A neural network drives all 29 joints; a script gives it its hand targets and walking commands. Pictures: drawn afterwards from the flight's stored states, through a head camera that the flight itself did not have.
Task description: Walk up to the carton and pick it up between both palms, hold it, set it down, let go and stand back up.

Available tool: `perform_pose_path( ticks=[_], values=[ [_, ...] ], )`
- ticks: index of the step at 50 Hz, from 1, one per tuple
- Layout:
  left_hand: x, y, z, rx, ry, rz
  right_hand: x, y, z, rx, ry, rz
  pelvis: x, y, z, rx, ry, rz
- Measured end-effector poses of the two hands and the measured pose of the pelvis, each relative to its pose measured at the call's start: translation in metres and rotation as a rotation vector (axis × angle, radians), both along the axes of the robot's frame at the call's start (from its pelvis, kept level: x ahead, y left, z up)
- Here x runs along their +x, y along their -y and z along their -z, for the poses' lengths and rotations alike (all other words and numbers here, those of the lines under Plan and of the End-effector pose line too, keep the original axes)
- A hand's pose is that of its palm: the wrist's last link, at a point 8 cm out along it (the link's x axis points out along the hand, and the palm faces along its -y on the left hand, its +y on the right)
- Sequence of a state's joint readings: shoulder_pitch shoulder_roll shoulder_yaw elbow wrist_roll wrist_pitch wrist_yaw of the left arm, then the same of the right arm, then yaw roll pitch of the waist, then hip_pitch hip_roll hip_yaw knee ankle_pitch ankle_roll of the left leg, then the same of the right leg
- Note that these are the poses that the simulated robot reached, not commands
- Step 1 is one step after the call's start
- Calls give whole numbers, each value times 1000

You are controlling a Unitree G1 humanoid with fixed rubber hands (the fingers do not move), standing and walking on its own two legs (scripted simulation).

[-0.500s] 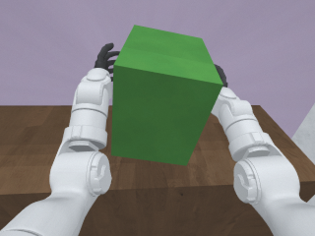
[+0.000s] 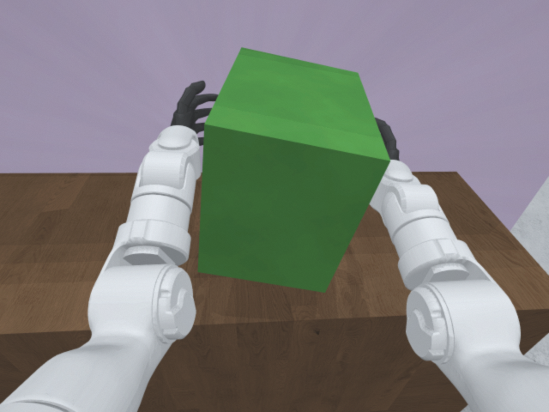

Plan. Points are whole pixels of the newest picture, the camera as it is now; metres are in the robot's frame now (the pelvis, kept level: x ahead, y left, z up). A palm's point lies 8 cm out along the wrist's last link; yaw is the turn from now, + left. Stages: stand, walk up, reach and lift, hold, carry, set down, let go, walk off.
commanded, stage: set down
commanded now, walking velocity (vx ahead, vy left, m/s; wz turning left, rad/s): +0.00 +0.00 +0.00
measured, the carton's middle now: (282, 167) +0.44 +0.02 +0.19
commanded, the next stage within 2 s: none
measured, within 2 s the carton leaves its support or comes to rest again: neither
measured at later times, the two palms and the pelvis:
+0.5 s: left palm (192, 150) +0.42 +0.15 +0.23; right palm (382, 184) +0.40 -0.14 +0.19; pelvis +0.00 +0.00 +0.00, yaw +0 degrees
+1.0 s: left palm (198, 161) +0.43 +0.15 +0.20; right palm (381, 195) +0.41 -0.14 +0.16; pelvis +0.01 +0.00 +0.00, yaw +0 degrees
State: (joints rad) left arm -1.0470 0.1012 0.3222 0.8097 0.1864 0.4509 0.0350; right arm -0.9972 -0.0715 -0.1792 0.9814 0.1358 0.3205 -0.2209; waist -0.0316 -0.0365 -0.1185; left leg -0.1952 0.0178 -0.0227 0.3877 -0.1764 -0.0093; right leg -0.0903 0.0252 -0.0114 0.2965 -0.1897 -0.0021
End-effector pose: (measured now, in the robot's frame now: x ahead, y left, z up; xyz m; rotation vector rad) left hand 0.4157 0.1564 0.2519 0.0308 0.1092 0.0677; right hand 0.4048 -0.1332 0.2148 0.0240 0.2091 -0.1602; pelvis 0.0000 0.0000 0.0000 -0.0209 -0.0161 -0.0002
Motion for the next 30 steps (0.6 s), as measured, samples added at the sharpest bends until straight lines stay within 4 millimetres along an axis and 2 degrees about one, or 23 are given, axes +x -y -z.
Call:
perform_pose_path(
  ticks=[30],
  values=[
    [8, 7, 35, 0, -41, 21, 0, 6, 35, -9, -37, 22, 2, 0, 0, 0, -3, 0]
  ],
)
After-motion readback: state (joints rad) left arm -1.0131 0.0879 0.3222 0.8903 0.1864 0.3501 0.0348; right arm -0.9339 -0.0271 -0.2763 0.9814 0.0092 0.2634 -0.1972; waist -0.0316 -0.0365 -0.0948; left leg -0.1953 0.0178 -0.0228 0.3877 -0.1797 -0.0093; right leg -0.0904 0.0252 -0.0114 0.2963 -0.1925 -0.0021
